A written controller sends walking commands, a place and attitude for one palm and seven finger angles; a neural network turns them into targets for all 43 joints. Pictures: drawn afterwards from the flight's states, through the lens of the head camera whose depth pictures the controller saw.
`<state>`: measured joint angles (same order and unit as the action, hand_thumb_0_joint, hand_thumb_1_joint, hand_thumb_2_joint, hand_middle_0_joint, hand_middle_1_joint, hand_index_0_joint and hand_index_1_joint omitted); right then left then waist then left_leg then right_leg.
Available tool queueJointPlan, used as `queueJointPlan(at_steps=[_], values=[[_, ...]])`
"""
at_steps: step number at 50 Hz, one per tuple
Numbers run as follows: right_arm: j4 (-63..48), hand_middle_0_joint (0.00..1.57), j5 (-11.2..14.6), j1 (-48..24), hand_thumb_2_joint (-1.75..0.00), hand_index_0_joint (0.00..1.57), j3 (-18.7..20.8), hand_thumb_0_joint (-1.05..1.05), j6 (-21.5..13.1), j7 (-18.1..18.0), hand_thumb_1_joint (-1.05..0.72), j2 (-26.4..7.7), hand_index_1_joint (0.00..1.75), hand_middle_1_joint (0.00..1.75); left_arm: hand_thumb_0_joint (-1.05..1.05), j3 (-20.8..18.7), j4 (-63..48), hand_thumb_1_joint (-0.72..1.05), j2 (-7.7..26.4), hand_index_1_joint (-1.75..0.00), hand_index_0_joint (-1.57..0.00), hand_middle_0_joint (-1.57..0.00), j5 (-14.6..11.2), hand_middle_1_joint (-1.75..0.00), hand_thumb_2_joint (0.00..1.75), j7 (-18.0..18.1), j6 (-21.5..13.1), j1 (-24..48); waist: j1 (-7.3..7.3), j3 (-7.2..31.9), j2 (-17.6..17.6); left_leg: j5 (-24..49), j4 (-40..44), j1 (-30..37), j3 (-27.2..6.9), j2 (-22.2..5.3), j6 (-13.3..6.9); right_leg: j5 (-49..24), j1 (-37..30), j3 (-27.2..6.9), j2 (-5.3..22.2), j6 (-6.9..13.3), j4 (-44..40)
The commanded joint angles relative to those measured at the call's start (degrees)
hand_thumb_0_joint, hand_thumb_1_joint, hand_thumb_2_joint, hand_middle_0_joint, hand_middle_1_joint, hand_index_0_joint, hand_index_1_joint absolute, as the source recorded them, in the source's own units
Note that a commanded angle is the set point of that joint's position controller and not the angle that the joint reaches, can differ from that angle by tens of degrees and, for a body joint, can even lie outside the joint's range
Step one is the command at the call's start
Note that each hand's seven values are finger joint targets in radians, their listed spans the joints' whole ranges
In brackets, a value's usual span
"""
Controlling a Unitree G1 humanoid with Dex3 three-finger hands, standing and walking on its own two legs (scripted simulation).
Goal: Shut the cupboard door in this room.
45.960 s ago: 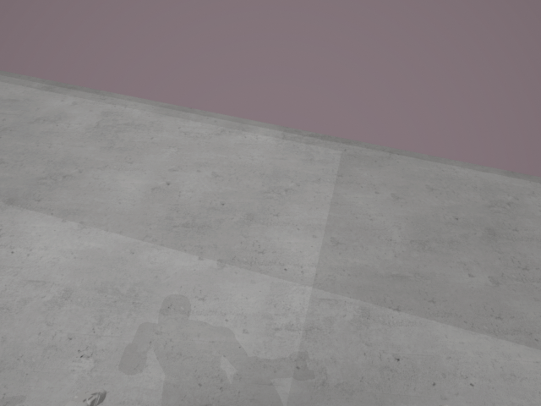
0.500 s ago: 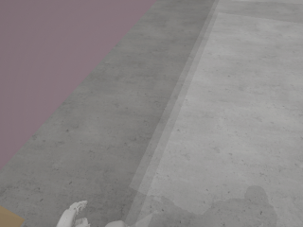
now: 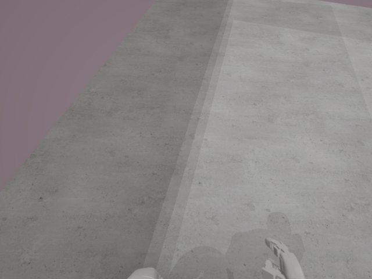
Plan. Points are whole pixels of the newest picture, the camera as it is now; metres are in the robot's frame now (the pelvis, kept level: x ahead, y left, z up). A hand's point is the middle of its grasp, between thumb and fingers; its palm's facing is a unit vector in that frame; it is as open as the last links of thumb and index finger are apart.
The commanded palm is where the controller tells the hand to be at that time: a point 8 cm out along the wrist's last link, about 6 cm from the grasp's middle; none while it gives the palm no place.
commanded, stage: walk around to get in front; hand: left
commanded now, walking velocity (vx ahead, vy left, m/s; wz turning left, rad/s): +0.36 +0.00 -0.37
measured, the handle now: out of the picture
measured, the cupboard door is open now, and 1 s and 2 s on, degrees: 87 87 87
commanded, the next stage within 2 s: walk to a spot facing it in 1.78 s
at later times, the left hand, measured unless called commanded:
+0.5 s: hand (176, 178) +0.40 +0.09 -0.14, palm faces -0.21 -0.95 -0.22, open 7.4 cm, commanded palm none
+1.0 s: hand (174, 194) +0.36 +0.08 -0.17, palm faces -0.02 -0.99 -0.13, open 7.4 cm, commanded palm none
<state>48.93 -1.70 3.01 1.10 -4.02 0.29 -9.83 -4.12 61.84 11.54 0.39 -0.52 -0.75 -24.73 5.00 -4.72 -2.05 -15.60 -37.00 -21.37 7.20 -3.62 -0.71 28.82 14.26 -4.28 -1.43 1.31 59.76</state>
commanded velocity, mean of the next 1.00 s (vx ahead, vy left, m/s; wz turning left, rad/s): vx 0.38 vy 0.00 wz -0.11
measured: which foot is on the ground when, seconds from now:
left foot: down 0.00-0.40, up 0.42-0.96, down 0.98-1.00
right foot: up 0.00-0.38, down 0.40-0.98, up 1.00-1.00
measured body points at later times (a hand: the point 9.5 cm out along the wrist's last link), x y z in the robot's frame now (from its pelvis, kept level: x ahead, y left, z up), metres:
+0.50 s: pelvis +0.22 -0.07 +0.00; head +0.26 -0.09 +0.45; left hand +0.41 +0.14 -0.13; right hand +0.09 -0.27 -0.15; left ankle +0.10 +0.11 -0.62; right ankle +0.27 -0.14 -0.72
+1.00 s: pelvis +0.45 -0.07 +0.00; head +0.48 -0.06 +0.45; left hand +0.36 +0.14 -0.16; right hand +0.55 -0.32 -0.13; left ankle +0.55 +0.01 -0.73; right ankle +0.28 -0.15 -0.71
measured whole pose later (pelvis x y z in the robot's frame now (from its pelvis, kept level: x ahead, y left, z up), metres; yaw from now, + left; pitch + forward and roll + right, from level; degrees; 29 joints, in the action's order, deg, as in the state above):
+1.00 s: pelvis +0.45 -0.07 +0.00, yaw -9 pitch -1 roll -1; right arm 55.4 -2.0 4.3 2.6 -3.3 0.9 -10.3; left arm -1.7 67.0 6.7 0.8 0.2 -3.6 -26.8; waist 3.4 -4.8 -0.7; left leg -8.5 -34.2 -23.6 8.1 -3.5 -2.3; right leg 27.8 0.7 8.6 1.2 0.7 34.0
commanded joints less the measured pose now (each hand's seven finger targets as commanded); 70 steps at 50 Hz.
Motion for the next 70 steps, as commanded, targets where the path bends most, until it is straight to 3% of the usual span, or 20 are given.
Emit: queueJointPlan(at_steps=[1, 5, 15, 17, 19, 20, 21, 22, 24, 28, 33, 42, 45, 47, 48, 49, 50, 54, 58, 70], values=[[1.79, 0.20, 0.06, 13.62, -0.90, 0.20, 3.11, 0.00, -0.32, -1.10, -0.90, -8.78, 0.30, 0.30, 0.00, -1.23, -7.73, 0.90, 4.37, -0.30, -0.20, -0.20, 1.02, -0.30, 0.90, -1.29, -1.89, 7.11, -7.21, 1.27, 10.83, 0.64, 24.24, 14.25, -18.99, -19.46, -6.17, -7.97, 22.28, 2.47, 7.37, -0.79, 16.08], [4.20, 0.20, 0.37, 14.68, -0.90, 0.20, 2.98, 0.00, -1.29, -1.26, -0.90, -6.49, 0.30, 0.30, 0.00, -0.78, -7.93, 0.90, 1.26, -0.30, -0.20, -0.20, 1.38, -0.30, 0.90, -1.81, 0.34, 6.82, -4.19, 0.30, 10.56, 8.82, 25.45, 10.15, -5.69, -15.38, -4.82, -14.24, 21.43, 4.72, 8.38, -1.90, 11.13], [8.43, 0.20, -0.19, 22.33, -0.90, 0.20, 3.89, 0.00, -0.88, -0.90, -0.90, -8.62, 0.30, 0.30, 0.00, 0.43, -13.00, 0.90, 0.61, -0.30, -0.20, -0.20, 1.25, -0.30, 0.90, -2.18, -0.40, 21.98, -7.00, -1.62, 10.48, 29.52, 22.19, 18.92, 2.57, -14.84, -4.53, -18.08, 17.35, 12.45, 5.68, -0.45, -19.55], [9.12, 0.20, -0.05, 22.37, -0.90, 0.20, 4.01, 0.00, -0.48, -0.83, -0.90, -10.09, 0.30, 0.30, 0.00, 0.27, -12.02, 0.90, 2.18, -0.30, -0.20, -0.20, 1.21, -0.30, 0.90, -1.70, -0.89, 18.29, -4.80, 1.48, 9.61, 43.50, 14.92, 21.08, 4.01, -15.01, -3.65, -15.54, 10.05, 14.20, 3.03, 1.33, -23.16], [9.10, 0.20, 0.50, 21.32, -0.90, 0.20, 3.66, 0.00, -0.26, -0.69, -0.90, -10.30, 0.30, 0.30, 0.00, -0.78, -7.34, 0.90, 5.69, -0.30, -0.20, -0.20, 1.59, -0.30, 0.90, -1.16, -2.12, 4.70, 1.86, 9.77, 6.29, 44.47, -3.89, 15.60, 6.42, -11.83, -0.40, -21.34, -11.47, 13.89, 1.69, 2.92, -30.38], [8.49, 0.20, 1.31, 22.79, -0.90, 0.20, 2.91, 0.00, -0.18, 0.00, -0.90, -7.18, 0.30, 0.30, 0.00, -2.46, -5.03, 0.90, 12.32, -0.30, -0.20, -0.20, 1.92, -0.30, 0.90, -0.37, -3.03, -2.78, 4.88, 17.22, -6.57, 17.76, -21.96, 0.09, 7.78, -6.81, 1.86, -23.26, -28.35, -2.80, 15.93, 6.87, -31.86], [6.54, 0.20, 1.79, 23.07, -0.90, 0.20, 2.43, 0.00, 0.04, -0.30, -0.90, -4.84, 0.30, 0.30, 0.00, -3.29, -3.73, 0.90, 17.00, -0.30, -0.20, -0.20, 0.73, -0.30, 0.90, 0.21, -3.07, -5.52, 3.39, 22.60, -14.27, -18.15, -38.32, -11.68, 1.84, 1.12, 3.93, -34.15, -34.73, -24.91, 28.42, 12.95, -36.84], [5.83, 0.20, 1.90, 18.85, -0.90, 0.20, 2.85, 0.00, 0.49, -0.65, -0.90, -6.46, 0.30, 0.30, 0.00, -3.27, -4.54, 0.90, 16.17, -0.30, -0.20, -0.20, -0.10, -0.30, 0.90, 0.74, -2.48, -1.82, 2.64, 16.77, -4.80, -15.65, -43.18, -14.02, -5.37, -1.64, 2.11, -34.07, -28.48, -22.05, 28.30, 13.89, -39.42], [7.78, 0.20, 1.38, 16.62, -0.90, 0.20, 2.89, 0.00, 0.73, -0.33, -0.90, -5.08, 0.30, 0.30, 0.00, -1.77, -5.42, 0.90, 11.28, -0.30, -0.20, -0.20, -0.22, -0.30, 0.90, 0.68, -2.83, 5.37, -0.32, 9.41, 0.23, -5.62, -42.72, -15.60, -6.50, -5.42, 2.45, -33.72, -18.12, -11.83, 22.94, 9.79, -39.28], [10.66, 0.20, 0.12, 22.70, -0.90, 0.20, 2.93, 0.00, 3.03, -0.13, -0.90, -2.41, 0.30, 0.30, 0.00, -0.44, -5.49, 0.90, 6.08, -0.30, -0.20, -0.20, 0.37, -0.30, 0.90, 0.72, -3.80, 10.97, -6.55, 3.54, -4.56, 1.50, -34.37, -8.99, -5.32, -6.45, 3.29, -26.52, -0.43, 1.11, 16.28, 5.86, -45.31], [8.37, 0.20, -0.02, 15.48, -0.90, 0.20, 3.25, 0.00, 3.03, 0.56, -0.90, -2.09, 0.30, 0.30, 0.00, -0.15, -3.62, 0.90, 3.76, -0.30, -0.20, -0.20, 0.54, -0.30, 0.90, 0.98, -4.84, 6.97, -5.74, -0.46, -4.12, 6.63, -25.69, -15.54, -5.27, -6.78, 4.19, -22.75, -2.33, 1.27, 15.78, 7.50, -49.32], [3.21, 0.20, 0.28, -0.73, -0.90, 0.20, 2.05, 0.00, 1.51, 1.78, -0.90, -1.49, 0.30, 0.30, 0.00, 0.72, 0.65, 0.90, 4.31, -0.30, -0.20, -0.20, 0.77, -0.30, 0.90, 1.73, -4.94, -2.34, -1.50, -2.94, -2.05, 6.65, -4.09, -15.52, -1.55, -3.51, 1.96, -41.29, -15.87, 2.75, 17.13, 7.44, -46.65], [3.25, 0.20, 0.19, -0.16, -0.90, 0.20, 1.94, 0.00, 1.16, 1.44, -0.90, -2.36, 0.30, 0.30, 0.00, 0.73, 1.49, 0.90, 5.39, -0.30, -0.20, -0.20, 0.70, -0.30, 0.90, 1.79, -4.56, -2.89, -2.69, -1.43, -2.24, 3.32, 0.22, -8.83, 0.99, -0.37, 0.12, -52.94, -17.85, 4.67, 16.90, 6.93, -41.61], [6.30, 0.20, -0.05, 10.14, -0.90, 0.20, 2.69, 0.00, 0.70, 0.50, -0.90, -4.38, 0.30, 0.30, 0.00, 0.63, 1.67, 0.90, 6.01, -0.30, -0.20, -0.20, 0.67, -0.30, 0.90, 1.75, -4.54, -1.42, -7.69, 4.00, -0.94, 4.16, 4.53, 6.08, 2.33, 2.53, -1.44, -60.88, -14.55, 7.34, 15.38, 5.20, -28.84], [8.84, 0.20, -0.37, 19.53, -0.90, 0.20, 3.54, 0.00, 0.41, 0.01, -0.90, -7.25, 0.30, 0.30, 0.00, 0.70, 1.04, 0.90, 5.96, -0.30, -0.20, -0.20, 0.27, -0.30, 0.90, 1.58, -4.63, 0.04, -12.14, 9.66, 1.11, 8.80, 6.84, 21.65, -0.66, -0.07, -3.28, -54.34, -5.94, 9.95, 13.04, 3.01, -17.12], [10.53, 0.20, -1.17, 27.56, -0.90, 0.20, 5.25, 0.00, -0.06, -0.65, -0.90, -13.91, 0.30, 0.30, 0.00, 0.95, -0.24, 0.90, 2.87, -0.30, -0.20, -0.20, -0.38, -0.30, 0.90, 1.11, -4.68, -1.90, -14.03, 17.85, 13.77, 12.50, 9.53, 37.02, -22.00, -16.19, -9.32, -27.03, 8.95, 12.85, 4.69, -0.12, 1.01], [11.55, 0.20, 0.01, 30.25, -0.90, 0.20, 5.70, 0.00, 0.39, -0.96, -0.90, -16.19, 0.30, 0.30, 0.00, 1.43, -1.45, 0.90, 1.89, -0.30, -0.20, -0.20, -0.43, -0.30, 0.90, 0.74, -5.14, -0.55, -13.61, 20.06, 17.85, 20.41, 15.70, 41.19, -33.65, -24.39, -14.07, 2.03, 18.59, 7.85, 1.12, 0.05, 14.85], [8.51, 0.20, 0.37, 14.88, -0.90, 0.20, 3.21, 0.00, -0.31, -1.13, -0.90, -5.86, 0.30, 0.30, 0.00, 0.46, -1.13, 0.90, 0.04, -0.30, -0.20, -0.20, 1.11, -0.30, 0.90, -0.09, -2.70, 4.25, -6.38, -0.13, 7.26, -1.58, 25.94, 10.89, -17.78, -17.87, -8.16, -9.67, 19.44, 4.14, 9.38, -0.45, 15.53], [9.34, 0.20, 0.52, 15.68, -0.90, 0.20, 3.17, 0.00, -1.32, -1.24, -0.90, -3.49, 0.30, 0.30, 0.00, 0.24, -1.66, 0.90, -2.62, -0.30, -0.20, -0.20, 1.44, -0.30, 0.90, -0.40, -0.55, 2.48, -3.27, -1.08, 7.89, 3.75, 28.46, 5.63, -7.34, -13.16, -6.55, -16.75, 18.96, 5.42, 9.99, -2.07, 9.87], [12.57, 0.20, 0.01, 24.63, -0.90, 0.20, 3.80, 0.00, -0.88, -1.20, -0.90, -6.20, 0.30, 0.30, 0.00, 0.30, -9.91, 0.90, -0.54, -0.30, -0.20, -0.20, 0.97, -0.30, 0.90, -1.43, -1.27, 21.23, -7.45, -2.86, 9.05, 23.88, 23.99, 20.43, -0.79, -13.90, -6.36, -19.64, 18.87, 11.90, 7.09, -1.44, -21.94]])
